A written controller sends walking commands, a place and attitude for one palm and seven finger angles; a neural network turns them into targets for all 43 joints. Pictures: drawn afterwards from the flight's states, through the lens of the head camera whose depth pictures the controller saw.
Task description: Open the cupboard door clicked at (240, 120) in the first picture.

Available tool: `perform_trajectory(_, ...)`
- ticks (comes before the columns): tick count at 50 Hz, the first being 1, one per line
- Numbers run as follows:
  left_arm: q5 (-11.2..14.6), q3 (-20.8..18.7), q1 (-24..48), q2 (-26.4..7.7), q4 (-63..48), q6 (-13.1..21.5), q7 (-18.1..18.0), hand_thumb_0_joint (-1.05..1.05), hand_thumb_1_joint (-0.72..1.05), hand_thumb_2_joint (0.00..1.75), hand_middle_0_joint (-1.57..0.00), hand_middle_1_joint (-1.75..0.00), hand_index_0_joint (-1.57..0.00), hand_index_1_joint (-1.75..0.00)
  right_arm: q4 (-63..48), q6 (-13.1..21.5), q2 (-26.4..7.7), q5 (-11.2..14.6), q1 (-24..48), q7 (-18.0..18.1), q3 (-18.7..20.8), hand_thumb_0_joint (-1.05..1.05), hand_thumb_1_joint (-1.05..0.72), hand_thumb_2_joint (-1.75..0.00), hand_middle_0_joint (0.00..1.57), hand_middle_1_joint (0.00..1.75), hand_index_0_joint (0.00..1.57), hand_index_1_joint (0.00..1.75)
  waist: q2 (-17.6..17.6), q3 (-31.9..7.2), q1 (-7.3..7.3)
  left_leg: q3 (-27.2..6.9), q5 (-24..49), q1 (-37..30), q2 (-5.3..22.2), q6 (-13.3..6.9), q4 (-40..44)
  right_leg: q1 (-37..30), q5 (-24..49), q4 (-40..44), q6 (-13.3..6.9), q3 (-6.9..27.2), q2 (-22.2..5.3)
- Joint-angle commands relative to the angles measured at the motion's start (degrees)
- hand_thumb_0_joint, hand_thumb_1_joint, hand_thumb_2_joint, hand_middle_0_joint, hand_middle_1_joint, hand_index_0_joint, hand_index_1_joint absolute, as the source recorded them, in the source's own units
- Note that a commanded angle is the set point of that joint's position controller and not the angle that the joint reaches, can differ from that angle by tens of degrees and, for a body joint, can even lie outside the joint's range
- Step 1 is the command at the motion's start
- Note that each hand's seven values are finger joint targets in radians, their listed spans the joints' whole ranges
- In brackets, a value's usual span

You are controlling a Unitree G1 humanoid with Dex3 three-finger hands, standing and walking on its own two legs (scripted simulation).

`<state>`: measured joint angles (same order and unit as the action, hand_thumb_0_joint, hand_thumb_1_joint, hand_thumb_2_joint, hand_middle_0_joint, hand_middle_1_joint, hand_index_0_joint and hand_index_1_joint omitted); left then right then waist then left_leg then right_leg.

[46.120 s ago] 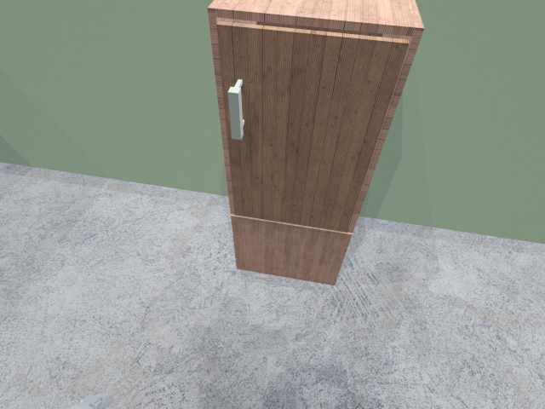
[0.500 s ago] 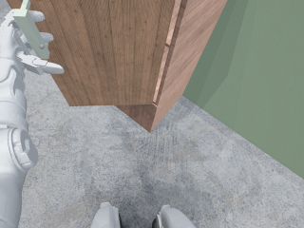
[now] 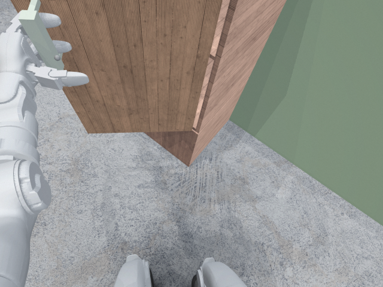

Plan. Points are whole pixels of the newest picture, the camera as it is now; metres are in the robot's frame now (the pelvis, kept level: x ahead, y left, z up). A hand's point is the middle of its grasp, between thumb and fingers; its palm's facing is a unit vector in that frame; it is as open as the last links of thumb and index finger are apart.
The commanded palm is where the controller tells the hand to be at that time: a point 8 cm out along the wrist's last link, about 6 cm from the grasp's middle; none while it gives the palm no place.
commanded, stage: close the thumb around the handle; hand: left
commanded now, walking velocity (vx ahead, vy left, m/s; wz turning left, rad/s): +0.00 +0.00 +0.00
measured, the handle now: (46, 37) +0.59 +0.22 +0.11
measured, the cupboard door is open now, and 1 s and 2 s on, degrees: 43 49 85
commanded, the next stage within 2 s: pull the door open along its arc in 0.50 s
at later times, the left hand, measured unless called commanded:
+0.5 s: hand (56, 57) +0.54 +0.20 +0.11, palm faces +0.00 -1.00 +0.00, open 5.6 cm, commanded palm +0.53 +0.23 +0.10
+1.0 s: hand (56, 73) +0.50 +0.19 +0.11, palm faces -0.03 -1.00 -0.01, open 5.9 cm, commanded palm +0.45 +0.25 +0.10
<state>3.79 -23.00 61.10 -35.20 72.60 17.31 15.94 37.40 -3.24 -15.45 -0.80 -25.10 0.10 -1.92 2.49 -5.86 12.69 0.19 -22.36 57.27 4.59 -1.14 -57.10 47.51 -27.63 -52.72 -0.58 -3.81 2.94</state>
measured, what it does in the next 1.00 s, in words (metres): stands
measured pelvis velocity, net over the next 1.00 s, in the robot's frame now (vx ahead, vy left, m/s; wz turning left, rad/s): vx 0.02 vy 0.00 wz -0.02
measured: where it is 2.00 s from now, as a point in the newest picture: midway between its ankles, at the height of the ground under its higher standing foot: outside the picture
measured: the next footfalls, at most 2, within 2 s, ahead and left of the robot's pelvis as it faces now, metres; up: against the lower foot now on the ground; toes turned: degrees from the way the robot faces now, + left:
none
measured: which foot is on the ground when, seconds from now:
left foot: down 0.00-1.00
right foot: down 0.00-1.00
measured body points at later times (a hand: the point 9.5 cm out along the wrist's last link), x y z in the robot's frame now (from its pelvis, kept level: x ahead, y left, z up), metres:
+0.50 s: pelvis +0.00 +0.00 +0.00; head +0.13 +0.02 +0.43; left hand +0.53 +0.25 +0.11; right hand -0.03 -0.27 -0.10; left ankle +0.04 +0.10 -0.67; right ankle -0.03 -0.12 -0.67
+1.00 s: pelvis +0.02 +0.00 +0.01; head +0.12 +0.01 +0.45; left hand +0.50 +0.25 +0.11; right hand +0.00 -0.27 -0.10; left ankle +0.04 +0.10 -0.67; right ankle -0.03 -0.12 -0.67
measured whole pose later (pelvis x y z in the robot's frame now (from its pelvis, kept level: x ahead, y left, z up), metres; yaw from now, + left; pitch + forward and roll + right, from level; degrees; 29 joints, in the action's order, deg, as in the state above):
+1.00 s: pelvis +0.02 +0.00 +0.01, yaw -1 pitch +20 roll -3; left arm 8.6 -23.8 43.6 -29.4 57.9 16.8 18.0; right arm 34.5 -5.6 -15.5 0.7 -25.4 -0.3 -0.9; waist 2.7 -8.1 9.9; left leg 2.5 -22.8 50.1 4.8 -0.9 -53.3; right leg 41.8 -27.7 -49.8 -0.7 -1.4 3.0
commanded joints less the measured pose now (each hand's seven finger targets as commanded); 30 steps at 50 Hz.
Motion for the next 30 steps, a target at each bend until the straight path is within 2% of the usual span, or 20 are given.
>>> perform_trajectory(1,0.6,-1.3,27.1,-14.0,-13.5,4.3,0.0,0.00,0.12,0.56,-0.34,-1.27,-0.34,-1.27,-1.8,0.5,-11.2,0.0,-11.4,0.7,3.9,0.00,-0.90,-0.90,0.20,0.30,0.20,0.30,10.2,-28.8,0.07,-4.2,24.2,-34.4,-1.8,-0.8,3.0,0.1,22.3,6.2,-0.3,1.3,2.1)
perform_trajectory(4,1.2,-0.6,27.1,-12.2,-13.6,4.4,0.2,0.00,0.28,0.64,-0.36,-1.28,-0.36,-1.28,-1.7,0.6,-11.1,-0.1,-11.7,0.7,3.8,0.00,-0.90,-0.90,0.20,0.30,0.20,0.30,9.3,-27.5,0.51,-4.2,24.0,-34.5,-1.7,-1.0,2.9,0.8,21.9,6.4,-0.3,1.1,2.3)
perform_trajectory(6,1.1,-2.5,26.5,-15.2,-12.9,4.1,0.2,0.00,0.40,0.68,-0.36,-1.30,-0.36,-1.30,-1.7,0.4,-11.5,0.0,-11.6,0.8,3.9,0.00,-0.90,-0.90,0.20,0.30,0.20,0.30,8.5,-27.6,0.02,-4.2,23.1,-33.4,-1.7,-0.9,3.3,-0.5,21.8,6.5,-0.2,1.2,2.2)
perform_trajectory(8,1.3,-0.8,26.9,-13.0,-13.3,3.9,0.5,0.00,0.51,0.73,-0.37,-1.31,-0.37,-1.31,-1.9,0.5,-11.3,0.1,-11.3,0.8,3.9,0.00,-0.90,-0.90,0.20,0.30,0.20,0.30,8.3,-27.3,0.44,-4.0,22.3,-33.2,-1.8,-1.0,3.5,-0.4,21.6,6.8,-0.1,1.3,2.2)
perform_trajectory(9,1.4,-1.1,26.7,-13.0,-13.9,4.2,0.5,0.00,0.56,0.76,-0.38,-1.31,-0.38,-1.31,-1.9,0.6,-11.2,0.0,-11.5,0.7,3.9,0.00,-0.90,-0.90,0.20,0.30,0.20,0.30,9.2,-27.7,0.13,-4.0,22.9,-33.8,-1.9,-1.0,3.2,0.0,21.8,6.6,-0.3,1.3,2.2)
perform_trajectory(10,1.2,-0.5,27.0,-12.8,-13.0,4.0,0.5,0.00,0.62,0.78,-0.38,-1.32,-0.38,-1.32,-1.7,0.6,-11.2,0.2,-11.2,0.7,3.8,0.00,-0.90,-0.90,0.20,0.30,0.20,0.30,8.9,-27.2,0.53,-4.0,22.3,-33.4,-1.8,-1.0,3.1,0.5,21.4,6.7,-0.1,1.3,2.2)
perform_trajectory(11,1.0,-1.6,26.9,-14.4,-11.6,3.8,0.2,0.00,0.68,0.80,-0.38,-1.33,-0.38,-1.33,-1.4,0.4,-11.4,0.1,-11.6,0.9,3.7,0.00,-0.90,-0.90,0.20,0.30,0.20,0.30,8.3,-26.0,0.53,-4.2,21.9,-32.6,-1.7,-1.0,3.3,0.6,20.9,6.7,-0.2,1.2,2.1)
perform_trajectory(12,1.0,-0.7,27.3,-13.4,-12.1,3.7,0.3,0.00,0.73,0.83,-0.39,-1.33,-0.39,-1.33,-1.7,0.5,-11.3,0.2,-11.4,0.8,3.7,0.00,-0.90,-0.90,0.20,0.30,0.20,0.30,8.4,-26.1,0.62,-4.0,21.4,-32.1,-1.9,-1.1,3.2,0.3,20.8,6.8,-0.1,1.4,2.2)
perform_trajectory(15,0.8,-1.6,27.2,-14.3,-14.2,4.4,0.3,0.00,0.90,0.90,-0.40,-1.35,-0.40,-1.35,-1.6,0.6,-11.3,0.0,-11.8,0.8,4.0,0.00,-0.90,-0.90,0.20,0.30,0.20,0.30,10.1,-29.3,0.00,-4.3,24.6,-35.0,-1.7,-0.8,3.0,0.1,22.5,6.2,-0.3,1.3,2.1)
perform_trajectory(16,1.1,-0.5,26.4,-12.5,-13.6,4.3,0.4,0.00,0.90,0.90,-0.40,-1.35,-0.40,-1.35,-1.7,0.6,-11.1,0.0,-11.5,0.7,3.9,0.00,-0.90,-0.90,0.20,0.30,0.20,0.30,10.0,-28.5,0.15,-4.2,24.5,-34.9,-1.8,-0.9,2.9,0.5,22.5,6.4,-0.3,1.3,2.2)
perform_trajectory(17,1.2,-0.1,26.3,-11.9,-13.3,4.2,0.4,0.00,0.90,0.90,-0.40,-1.35,-0.40,-1.35,-1.6,0.5,-11.1,0.1,-11.5,0.7,4.0,0.00,-0.90,-0.90,0.20,0.30,0.20,0.30,8.8,-27.5,0.52,-4.2,24.0,-34.5,-1.7,-0.9,2.9,0.7,22.3,6.5,-0.2,1.1,2.3)
perform_trajectory(18,1.3,0.1,26.2,-11.6,-13.0,4.0,0.5,0.00,0.90,0.90,-0.40,-1.35,-0.40,-1.35,-1.6,0.5,-11.2,0.0,-11.4,0.6,3.9,0.00,-0.90,-0.90,0.20,0.30,0.20,0.30,9.1,-26.9,0.52,-4.1,23.3,-33.9,-1.8,-0.9,3.1,0.6,21.9,6.7,-0.2,1.2,2.2)
perform_trajectory(20,1.3,-1.5,27.2,-14.0,-13.7,4.1,0.4,0.00,0.90,0.90,-0.40,-1.35,-0.40,-1.35,-1.5,0.5,-11.5,0.0,-11.6,0.7,4.0,0.00,-0.90,-0.90,0.20,0.30,0.20,0.30,9.0,-28.2,0.37,-4.0,23.7,-33.8,-1.8,-1.0,3.0,-0.2,22.7,6.5,-0.1,1.5,2.2)
perform_trajectory(22,1.4,-0.9,25.7,-12.9,-12.5,3.6,0.6,0.00,0.90,0.90,-0.40,-1.35,-0.40,-1.35,-1.6,0.4,-11.3,0.2,-11.3,0.7,3.9,0.00,-0.90,-0.90,0.20,0.30,0.20,0.30,8.5,-27.2,0.24,-3.7,22.9,-32.9,-2.0,-1.0,3.0,-0.4,22.4,6.8,-0.1,1.4,2.2)
perform_trajectory(24,1.3,-1.4,26.8,-14.0,-13.0,3.9,0.5,0.00,0.90,0.90,-0.40,-1.35,-0.40,-1.35,-1.4,0.5,-11.4,0.1,-11.7,0.8,3.8,0.00,-0.90,-0.90,0.20,0.30,0.20,0.30,8.1,-27.2,0.35,-4.0,23.0,-32.6,-2.0,-1.2,3.0,-0.9,22.7,6.5,-0.2,1.5,2.2)
perform_trajectory(26,1.2,0.1,27.2,-12.2,-12.2,3.5,0.6,0.00,0.90,0.90,-0.40,-1.35,-0.40,-1.35,-1.4,0.4,-11.2,0.2,-11.4,0.8,3.9,0.00,-0.90,-0.90,0.20,0.30,0.20,0.30,8.1,-26.4,1.00,-3.8,23.1,-32.5,-2.0,-1.2,2.9,-0.1,22.9,6.7,0.0,1.5,2.1)
perform_trajectory(28,1.2,-0.8,26.7,-13.4,-12.1,3.3,0.7,0.00,0.90,0.90,-0.40,-1.35,-0.40,-1.35,-1.5,0.5,-11.3,0.2,-11.4,0.8,3.8,0.00,-0.90,-0.90,0.20,0.30,0.20,0.30,9.3,-26.6,0.48,-3.7,23.0,-32.4,-2.0,-1.1,2.8,-0.3,22.8,6.6,-0.1,1.6,2.1)
perform_trajectory(30,1.0,-0.6,27.0,-13.5,-11.5,3.4,0.6,0.00,0.90,0.90,-0.40,-1.35,-0.40,-1.35,-1.5,0.4,-11.3,0.2,-11.2,0.9,3.8,0.00,-0.90,-0.90,0.20,0.30,0.20,0.30,8.7,-26.5,0.75,-3.8,22.4,-32.1,-2.0,-1.2,2.7,0.2,22.2,6.6,0.0,1.6,2.1)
